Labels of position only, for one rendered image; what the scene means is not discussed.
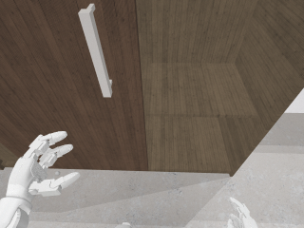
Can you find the handle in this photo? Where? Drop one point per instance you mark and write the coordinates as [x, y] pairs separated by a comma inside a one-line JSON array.
[[94, 45]]

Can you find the wardrobe door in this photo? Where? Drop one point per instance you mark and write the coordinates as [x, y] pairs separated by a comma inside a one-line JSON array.
[[48, 83], [6, 155]]

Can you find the robot left forearm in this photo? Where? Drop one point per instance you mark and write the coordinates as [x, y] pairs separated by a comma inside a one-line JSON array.
[[14, 212]]

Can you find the robot left hand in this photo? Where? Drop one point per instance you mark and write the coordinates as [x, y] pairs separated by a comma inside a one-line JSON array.
[[22, 180]]

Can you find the robot right hand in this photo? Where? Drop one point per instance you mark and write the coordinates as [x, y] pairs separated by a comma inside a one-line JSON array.
[[243, 219]]

